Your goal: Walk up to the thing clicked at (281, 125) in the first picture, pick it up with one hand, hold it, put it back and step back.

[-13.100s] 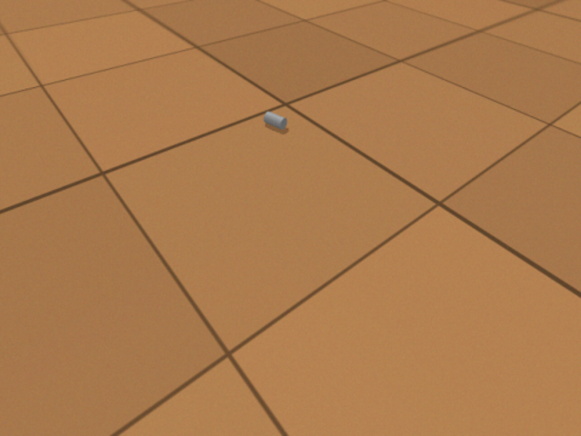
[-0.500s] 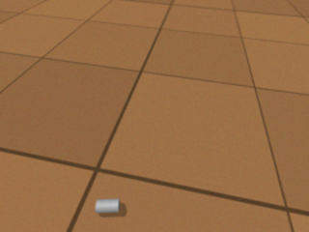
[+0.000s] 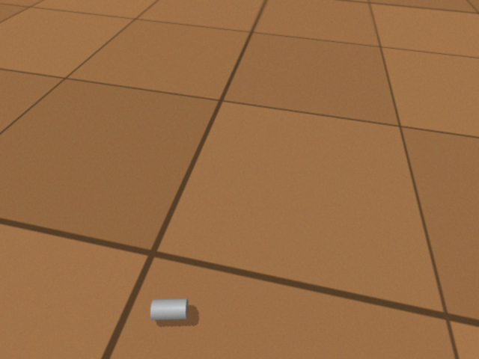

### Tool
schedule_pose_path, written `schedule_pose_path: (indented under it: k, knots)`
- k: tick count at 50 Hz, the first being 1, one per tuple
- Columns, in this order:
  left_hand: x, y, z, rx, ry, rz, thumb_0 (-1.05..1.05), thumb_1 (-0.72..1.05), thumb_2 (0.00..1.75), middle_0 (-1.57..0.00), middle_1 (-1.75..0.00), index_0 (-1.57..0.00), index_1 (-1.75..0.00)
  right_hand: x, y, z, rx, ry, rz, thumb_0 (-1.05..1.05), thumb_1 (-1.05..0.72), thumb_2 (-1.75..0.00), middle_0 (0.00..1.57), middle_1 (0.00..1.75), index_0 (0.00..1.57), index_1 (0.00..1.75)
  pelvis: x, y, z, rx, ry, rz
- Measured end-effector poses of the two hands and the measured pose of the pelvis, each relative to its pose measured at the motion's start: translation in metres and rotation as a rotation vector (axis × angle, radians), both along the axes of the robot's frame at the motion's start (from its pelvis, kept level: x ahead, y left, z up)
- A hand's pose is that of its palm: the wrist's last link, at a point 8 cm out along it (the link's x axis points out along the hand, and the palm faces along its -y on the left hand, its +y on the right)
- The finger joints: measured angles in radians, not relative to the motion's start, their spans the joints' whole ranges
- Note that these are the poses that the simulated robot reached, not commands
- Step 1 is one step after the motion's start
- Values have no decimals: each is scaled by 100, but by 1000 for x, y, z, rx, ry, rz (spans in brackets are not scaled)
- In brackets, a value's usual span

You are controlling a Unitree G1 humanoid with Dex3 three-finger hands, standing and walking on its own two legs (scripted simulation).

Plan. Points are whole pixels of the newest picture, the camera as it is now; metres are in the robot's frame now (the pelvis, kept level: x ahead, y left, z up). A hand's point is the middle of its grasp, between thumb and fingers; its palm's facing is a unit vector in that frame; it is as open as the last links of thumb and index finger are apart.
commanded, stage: rise first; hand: left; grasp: from above
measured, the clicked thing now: (169, 309) +0.46 +0.25 -0.74
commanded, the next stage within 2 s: none
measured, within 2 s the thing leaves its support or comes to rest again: neither
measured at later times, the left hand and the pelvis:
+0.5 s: hand out of the picture +0.15 +0.26 -0.20, palm faces -0.11 -0.91 -0.41, open 13.5 cm; pelvis +0.00 +0.01 -0.05, yaw -1 degrees
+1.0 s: hand out of the picture +0.13 +0.27 -0.24, palm faces -0.20 -0.85 -0.49, open 14.3 cm; pelvis -0.01 +0.01 -0.11, yaw -1 degrees
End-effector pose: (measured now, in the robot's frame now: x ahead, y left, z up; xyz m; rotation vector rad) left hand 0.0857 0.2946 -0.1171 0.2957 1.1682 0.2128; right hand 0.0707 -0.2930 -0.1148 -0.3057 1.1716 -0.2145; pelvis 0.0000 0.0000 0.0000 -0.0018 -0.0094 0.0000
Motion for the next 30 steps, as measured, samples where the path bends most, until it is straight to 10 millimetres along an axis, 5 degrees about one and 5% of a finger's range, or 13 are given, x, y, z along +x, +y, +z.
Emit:
schedule_pose_path:
  k: [10, 20, 30]
  knots:
    - [71, 3, -13, 7, -75, -86, 0, 36, 89, -17, -74, -18, -73, 11, 34, -11, 55, -115, -21, 1, -92, -90, 20, 30, 20, 30, -7, 2, -18, -4, 117, -10]
    - [60, 9, -32, 63, 17, -108, 0, -25, 92, -13, -96, -14, -95, 33, 45, -20, 68, -202, 4, 1, -90, -89, 20, 30, 20, 30, -1, 11, -37, -12, 182, -10]
    - [55, 11, -54, 107, -23, -165, 0, -50, 100, -9, -101, -8, -103, 69, 49, -37, 38, -295, 70, 1, -88, -89, 20, 30, 20, 30, -1, 12, -67, -26, 255, -5]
